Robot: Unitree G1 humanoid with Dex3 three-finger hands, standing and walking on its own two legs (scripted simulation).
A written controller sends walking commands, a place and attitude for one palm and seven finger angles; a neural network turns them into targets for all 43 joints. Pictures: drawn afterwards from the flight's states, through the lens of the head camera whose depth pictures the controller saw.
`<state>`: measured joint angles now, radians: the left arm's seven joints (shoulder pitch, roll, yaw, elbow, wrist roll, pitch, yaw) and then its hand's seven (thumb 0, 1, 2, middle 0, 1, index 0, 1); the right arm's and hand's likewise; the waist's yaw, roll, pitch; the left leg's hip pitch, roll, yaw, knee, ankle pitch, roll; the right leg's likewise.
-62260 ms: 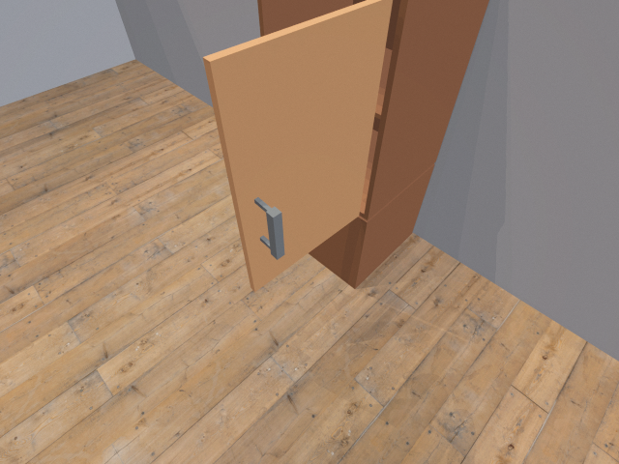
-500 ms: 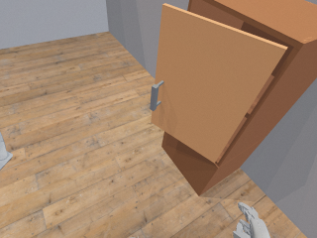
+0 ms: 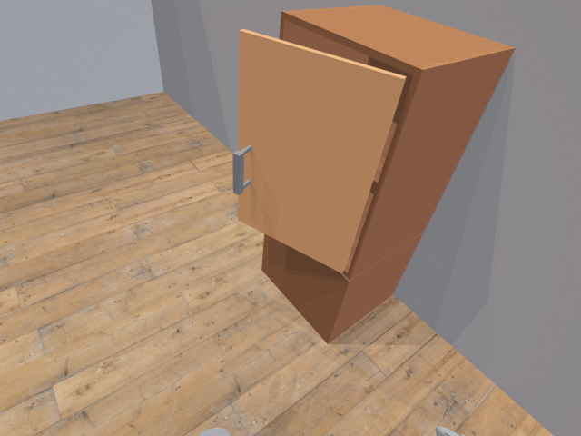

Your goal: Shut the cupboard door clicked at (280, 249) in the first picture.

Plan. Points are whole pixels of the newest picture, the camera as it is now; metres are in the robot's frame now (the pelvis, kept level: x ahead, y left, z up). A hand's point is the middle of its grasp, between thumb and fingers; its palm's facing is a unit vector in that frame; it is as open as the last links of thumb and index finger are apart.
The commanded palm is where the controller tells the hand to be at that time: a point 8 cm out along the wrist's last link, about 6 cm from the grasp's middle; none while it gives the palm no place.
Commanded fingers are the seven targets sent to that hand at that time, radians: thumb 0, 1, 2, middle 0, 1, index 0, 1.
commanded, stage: stop stepping back and stand still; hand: left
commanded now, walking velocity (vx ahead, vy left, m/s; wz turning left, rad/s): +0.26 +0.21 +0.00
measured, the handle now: (243, 170) +0.83 +0.22 -0.10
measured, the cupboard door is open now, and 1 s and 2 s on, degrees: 20 20 20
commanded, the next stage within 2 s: let the arm hang, fingers relaxed in 0.54 s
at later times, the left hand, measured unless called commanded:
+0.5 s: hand out of the picture +0.13 +0.31 +0.20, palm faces +0.58 -0.68 -0.45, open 7.4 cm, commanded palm +0.08 +0.33 +0.18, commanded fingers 0.00 0.90 0.90 -0.20 -0.30 -0.20 -0.30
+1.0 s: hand out of the picture +0.01 +0.23 -0.17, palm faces +0.12 -0.98 -0.18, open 6.9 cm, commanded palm none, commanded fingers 0.00 0.90 0.90 -0.20 -0.30 -0.20 -0.30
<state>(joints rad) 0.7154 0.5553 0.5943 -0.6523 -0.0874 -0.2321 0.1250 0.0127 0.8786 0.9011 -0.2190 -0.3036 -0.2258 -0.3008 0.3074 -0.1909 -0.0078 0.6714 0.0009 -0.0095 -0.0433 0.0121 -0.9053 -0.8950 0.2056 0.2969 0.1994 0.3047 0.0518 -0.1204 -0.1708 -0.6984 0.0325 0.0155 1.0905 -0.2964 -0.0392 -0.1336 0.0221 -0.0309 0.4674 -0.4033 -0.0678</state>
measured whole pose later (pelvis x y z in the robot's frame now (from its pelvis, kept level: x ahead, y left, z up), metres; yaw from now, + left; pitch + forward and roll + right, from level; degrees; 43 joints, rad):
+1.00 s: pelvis -0.04 +0.05 +0.00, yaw +6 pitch -1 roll +0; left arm 0.29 0.20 0.01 0.84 0.01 0.02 0.02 -0.03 0.99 0.90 -0.21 -0.30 -0.21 -0.30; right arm 0.26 -0.17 0.02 0.93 -0.02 0.03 0.00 0.01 -0.91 -0.90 0.20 0.30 0.20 0.30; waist -0.01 -0.05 0.04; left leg -0.30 0.03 0.03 0.54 -0.22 0.00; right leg -0.22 0.01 -0.05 0.54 -0.30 -0.02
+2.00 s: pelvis -0.05 +0.07 +0.01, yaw +4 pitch -2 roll +0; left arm 0.35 0.15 0.01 1.14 0.02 0.00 0.03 0.01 0.91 0.90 -0.20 -0.30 -0.20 -0.30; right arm 0.32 -0.13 -0.02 1.12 -0.01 0.00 -0.03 0.00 -0.91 -0.90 0.20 0.30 0.19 0.30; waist -0.01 -0.01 0.02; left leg -0.22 0.01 0.09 0.41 -0.16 0.03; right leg -0.17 -0.01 0.01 0.42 -0.22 0.01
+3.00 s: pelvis -0.03 +0.08 +0.00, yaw +16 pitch +1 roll -1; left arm 0.17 0.23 0.08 0.97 0.02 0.06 0.02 0.01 0.91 0.90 -0.20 -0.30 -0.20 -0.30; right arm 0.22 -0.18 -0.05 0.99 -0.03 0.02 -0.01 0.00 -0.91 -0.89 0.20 0.30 0.20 0.30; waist -0.02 -0.04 0.10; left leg -0.33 -0.04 0.02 0.54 -0.23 0.06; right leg -0.43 -0.04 -0.02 1.07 -0.43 0.04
